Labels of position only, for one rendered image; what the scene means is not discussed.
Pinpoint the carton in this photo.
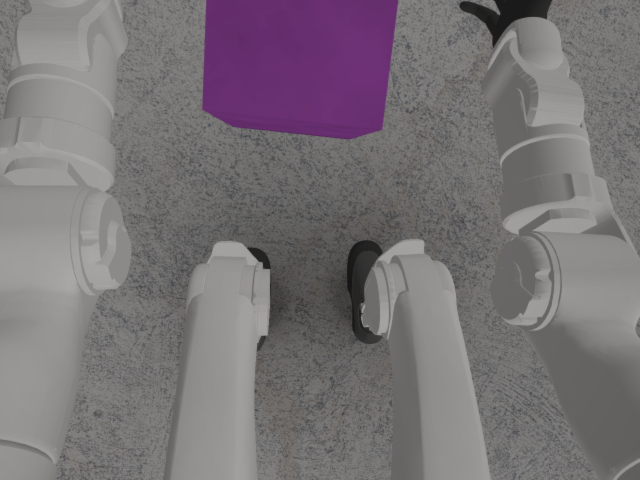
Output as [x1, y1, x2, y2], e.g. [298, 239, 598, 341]
[202, 0, 398, 139]

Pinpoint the robot left shin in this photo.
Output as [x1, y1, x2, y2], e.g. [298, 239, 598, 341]
[186, 241, 261, 338]

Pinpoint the robot left forearm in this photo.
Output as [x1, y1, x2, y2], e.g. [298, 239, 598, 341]
[0, 0, 128, 192]

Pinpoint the right robot hand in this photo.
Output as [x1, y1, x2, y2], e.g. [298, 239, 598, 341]
[459, 0, 552, 48]

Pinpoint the robot left upper arm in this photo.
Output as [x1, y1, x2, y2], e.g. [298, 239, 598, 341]
[0, 185, 131, 480]

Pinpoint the robot right forearm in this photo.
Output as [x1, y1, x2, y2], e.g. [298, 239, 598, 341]
[481, 17, 640, 259]

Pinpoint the robot left foot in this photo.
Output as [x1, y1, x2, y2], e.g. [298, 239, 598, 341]
[247, 248, 271, 351]

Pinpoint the robot right upper arm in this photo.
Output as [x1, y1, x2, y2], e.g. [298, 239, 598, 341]
[490, 231, 640, 480]

